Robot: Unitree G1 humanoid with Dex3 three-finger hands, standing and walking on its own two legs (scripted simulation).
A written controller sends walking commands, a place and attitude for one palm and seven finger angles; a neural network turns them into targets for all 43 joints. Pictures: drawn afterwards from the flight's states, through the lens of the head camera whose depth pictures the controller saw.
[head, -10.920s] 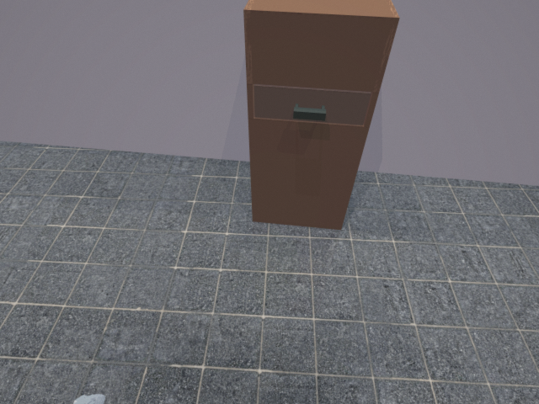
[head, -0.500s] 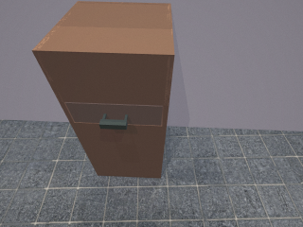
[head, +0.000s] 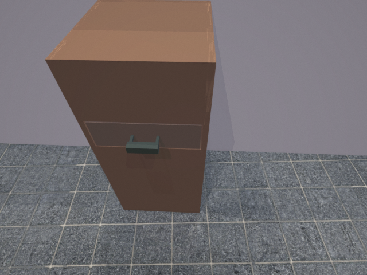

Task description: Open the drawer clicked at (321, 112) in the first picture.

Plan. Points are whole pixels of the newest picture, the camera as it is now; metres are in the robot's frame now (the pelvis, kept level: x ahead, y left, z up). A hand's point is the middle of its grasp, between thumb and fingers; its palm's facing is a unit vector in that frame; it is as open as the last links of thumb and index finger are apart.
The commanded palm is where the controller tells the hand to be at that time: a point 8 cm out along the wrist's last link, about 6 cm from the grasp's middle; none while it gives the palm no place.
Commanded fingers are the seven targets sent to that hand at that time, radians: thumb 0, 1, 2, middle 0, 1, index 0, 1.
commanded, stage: raise the hand with hooked fingers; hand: left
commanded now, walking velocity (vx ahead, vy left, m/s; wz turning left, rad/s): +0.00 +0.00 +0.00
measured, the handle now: (143, 142) +0.53 +0.19 -0.11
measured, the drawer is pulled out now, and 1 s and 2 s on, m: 0.00 0.00 0.00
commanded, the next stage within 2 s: move the hooked fingers above the handle in 1.82 s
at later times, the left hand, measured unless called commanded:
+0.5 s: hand (83, 260) +0.15 +0.23 -0.05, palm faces +0.08 -0.06 -0.99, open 9.5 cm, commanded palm +0.14 +0.23 +0.01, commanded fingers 0.00 0.20 0.60 -0.25 -0.75 -0.25 -0.75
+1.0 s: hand (74, 212) +0.23 +0.26 +0.02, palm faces +0.09 -0.09 -0.99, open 12.5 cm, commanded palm +0.20 +0.25 +0.08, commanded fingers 0.00 -0.38 0.35 -0.29 -1.12 -0.29 -1.12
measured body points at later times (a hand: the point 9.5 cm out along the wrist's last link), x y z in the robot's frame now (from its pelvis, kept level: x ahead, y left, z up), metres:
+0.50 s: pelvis -0.06 -0.01 -0.05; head -0.03 -0.03 +0.40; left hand +0.14 +0.23 +0.01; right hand +0.20 -0.20 -0.12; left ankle -0.03 +0.15 -0.73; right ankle -0.04 -0.12 -0.73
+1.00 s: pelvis -0.03 +0.02 -0.02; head +0.00 -0.01 +0.43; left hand +0.22 +0.26 +0.07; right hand +0.14 -0.23 -0.13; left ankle -0.03 +0.15 -0.73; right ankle -0.04 -0.12 -0.73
